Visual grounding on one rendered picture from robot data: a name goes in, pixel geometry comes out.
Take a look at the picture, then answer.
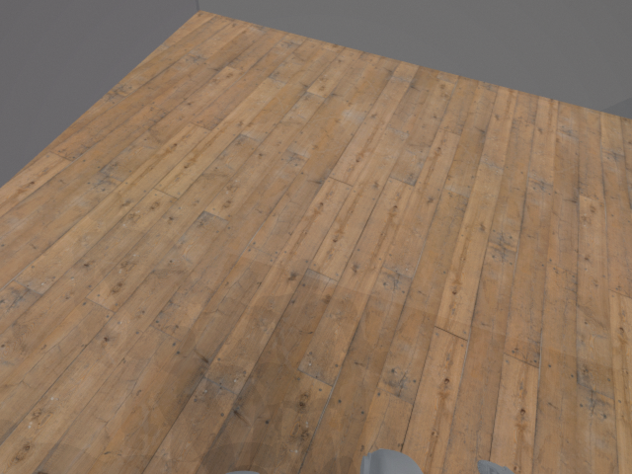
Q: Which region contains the right robot thigh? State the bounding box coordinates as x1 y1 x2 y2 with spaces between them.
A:
360 449 424 474

